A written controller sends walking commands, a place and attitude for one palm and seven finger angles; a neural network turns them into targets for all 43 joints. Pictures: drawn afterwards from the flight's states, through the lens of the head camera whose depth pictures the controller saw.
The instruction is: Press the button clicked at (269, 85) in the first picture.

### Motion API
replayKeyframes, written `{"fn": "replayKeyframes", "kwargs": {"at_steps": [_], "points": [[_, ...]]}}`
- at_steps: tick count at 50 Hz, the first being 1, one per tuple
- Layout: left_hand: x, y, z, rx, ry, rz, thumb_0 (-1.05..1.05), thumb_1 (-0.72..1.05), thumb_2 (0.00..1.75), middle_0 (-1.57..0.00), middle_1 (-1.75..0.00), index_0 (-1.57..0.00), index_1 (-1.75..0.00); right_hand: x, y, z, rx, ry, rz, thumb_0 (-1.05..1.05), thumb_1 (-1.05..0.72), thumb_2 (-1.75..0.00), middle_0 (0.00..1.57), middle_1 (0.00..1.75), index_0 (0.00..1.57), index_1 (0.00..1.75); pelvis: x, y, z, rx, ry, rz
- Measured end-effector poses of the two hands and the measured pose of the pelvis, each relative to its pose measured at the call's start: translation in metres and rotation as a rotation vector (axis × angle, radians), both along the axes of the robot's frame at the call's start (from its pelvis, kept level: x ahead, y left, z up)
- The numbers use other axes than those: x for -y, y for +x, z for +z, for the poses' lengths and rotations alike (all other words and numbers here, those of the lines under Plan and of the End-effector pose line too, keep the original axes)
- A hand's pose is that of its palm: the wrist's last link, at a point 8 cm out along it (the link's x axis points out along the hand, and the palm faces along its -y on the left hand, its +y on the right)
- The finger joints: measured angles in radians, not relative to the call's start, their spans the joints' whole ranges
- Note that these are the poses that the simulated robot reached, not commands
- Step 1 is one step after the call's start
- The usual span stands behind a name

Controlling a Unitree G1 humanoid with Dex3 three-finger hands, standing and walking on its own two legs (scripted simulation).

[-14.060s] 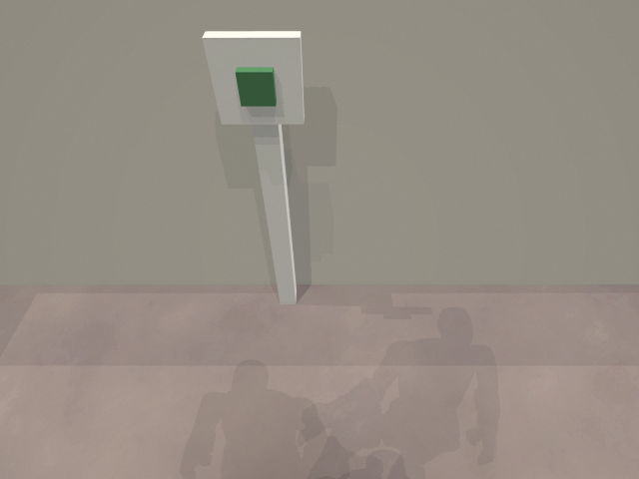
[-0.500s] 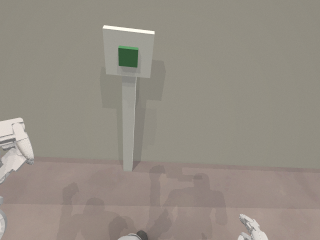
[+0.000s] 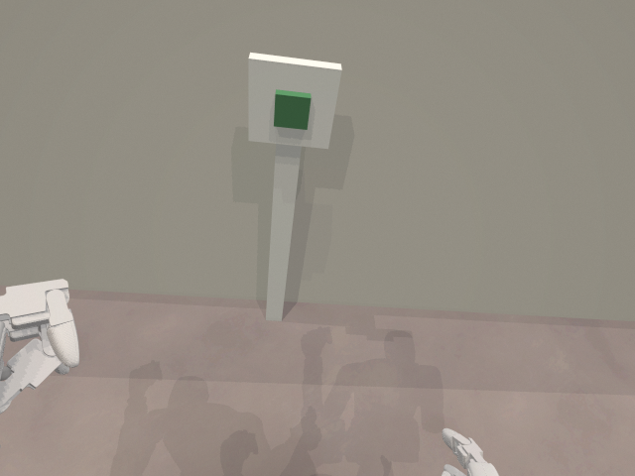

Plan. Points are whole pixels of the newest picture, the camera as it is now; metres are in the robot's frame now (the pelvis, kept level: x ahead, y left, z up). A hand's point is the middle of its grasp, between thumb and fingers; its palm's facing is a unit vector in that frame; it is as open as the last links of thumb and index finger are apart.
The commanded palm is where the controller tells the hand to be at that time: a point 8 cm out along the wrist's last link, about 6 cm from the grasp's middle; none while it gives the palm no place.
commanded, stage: let the arm hang, fingers relaxed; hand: left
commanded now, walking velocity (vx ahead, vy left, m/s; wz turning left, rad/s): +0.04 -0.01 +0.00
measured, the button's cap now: (292, 109) +0.78 +0.11 +0.09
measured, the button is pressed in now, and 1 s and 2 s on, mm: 0 0 0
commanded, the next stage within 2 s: stand and wait in 1.20 s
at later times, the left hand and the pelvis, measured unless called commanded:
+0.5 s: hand out of the picture -0.01 +0.20 -0.21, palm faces +0.08 -0.96 -0.25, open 3.8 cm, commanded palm none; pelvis +0.00 -0.01 -0.04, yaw +3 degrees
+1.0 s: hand out of the picture +0.00 +0.11 -0.20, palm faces +0.12 -0.98 -0.15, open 7.2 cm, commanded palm none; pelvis +0.02 -0.03 -0.02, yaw +4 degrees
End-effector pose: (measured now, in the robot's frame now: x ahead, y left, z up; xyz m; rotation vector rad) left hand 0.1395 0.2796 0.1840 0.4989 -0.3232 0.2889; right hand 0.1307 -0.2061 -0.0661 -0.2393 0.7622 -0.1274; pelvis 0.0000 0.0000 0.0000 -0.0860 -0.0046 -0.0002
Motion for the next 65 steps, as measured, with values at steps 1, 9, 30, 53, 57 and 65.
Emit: {"fn": "replayKeyframes", "kwargs": {"at_steps": [1,9,30,53,57,65], "points": [[-0.003,0.000,0.001,-0.011,0.009,0.020,0.01,0.88,0.90,-1.31,-1.49,-1.31,-1.50,0.002,0.001,-0.001,-0.004,-0.003,-0.004,0.01,-0.90,-0.90,0.20,0.31,0.21,0.30,0.001,0.000,0.001,-0.004,0.000,0.003],[-0.011,0.025,-0.102,-0.358,-0.041,0.122,0.00,0.89,0.90,-1.29,-1.48,-1.29,-1.49,0.036,0.017,-0.054,-0.014,0.047,0.009,0.01,-0.90,-0.90,0.20,0.30,0.20,0.30,0.006,-0.001,-0.035,-0.021,0.064,0.024],[0.060,-0.198,-0.337,-1.717,-0.530,0.456,0.01,0.91,0.90,-0.67,-0.85,-0.67,-0.85,0.041,-0.135,-0.110,-0.710,0.096,-0.097,0.01,-0.91,-0.90,0.20,0.30,0.20,0.30,0.024,0.014,-0.026,-0.004,0.107,0.071],[0.117,-0.152,-0.351,-1.664,-0.628,0.358,0.02,0.92,0.90,-0.21,-0.31,-0.21,-0.31,0.037,-0.108,-0.107,-0.658,0.101,-0.100,0.01,-0.92,-0.90,0.19,0.30,0.20,0.30,0.035,0.022,-0.020,0.034,0.093,0.076],[0.110,-0.152,-0.349,-1.661,-0.618,0.371,0.01,0.91,0.90,-0.20,-0.30,-0.20,-0.31,0.036,-0.112,-0.107,-0.669,0.103,-0.098,0.01,-0.92,-0.90,0.19,0.30,0.20,0.30,0.035,0.021,-0.019,0.032,0.092,0.076],[0.100,-0.154,-0.346,-1.667,-0.600,0.389,0.01,0.91,0.90,-0.20,-0.30,-0.20,-0.30,0.031,-0.118,-0.108,-0.693,0.114,-0.098,0.00,-0.91,-0.90,0.19,0.30,0.20,0.30,0.032,0.021,-0.019,0.029,0.092,0.074]]}}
